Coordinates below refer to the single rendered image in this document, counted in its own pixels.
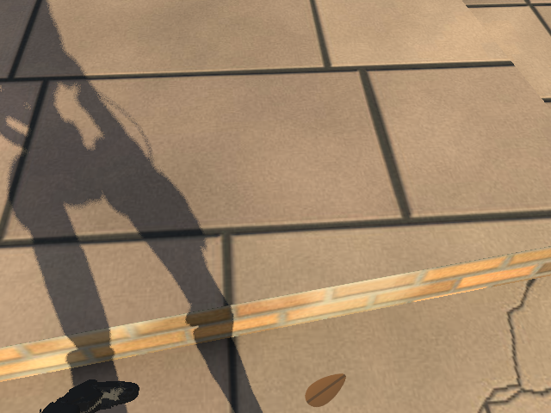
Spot robot left hand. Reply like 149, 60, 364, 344
40, 379, 139, 413

